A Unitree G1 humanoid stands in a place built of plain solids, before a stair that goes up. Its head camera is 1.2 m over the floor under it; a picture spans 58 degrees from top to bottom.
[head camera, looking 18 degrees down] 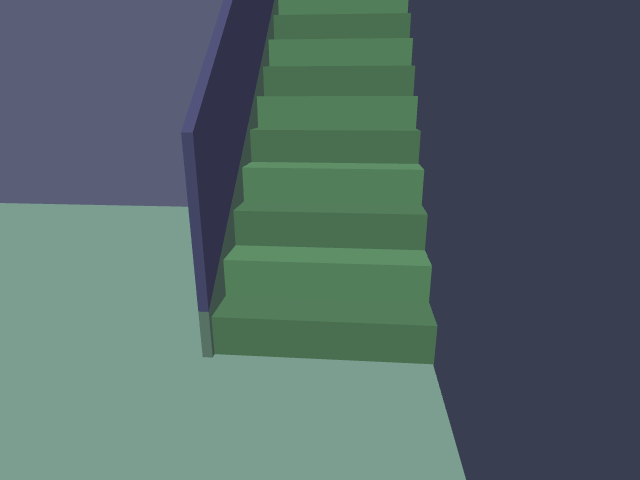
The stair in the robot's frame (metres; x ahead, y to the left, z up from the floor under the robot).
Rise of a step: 0.20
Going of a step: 0.24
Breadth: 1.07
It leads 5 degrees to the right of straight ahead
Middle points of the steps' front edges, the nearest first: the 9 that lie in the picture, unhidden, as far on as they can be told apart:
1.82 -0.01 0.21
2.06 -0.03 0.41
2.30 -0.05 0.61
2.54 -0.07 0.81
2.78 -0.09 1.02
3.02 -0.11 1.22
3.26 -0.13 1.42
3.50 -0.15 1.63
3.74 -0.17 1.83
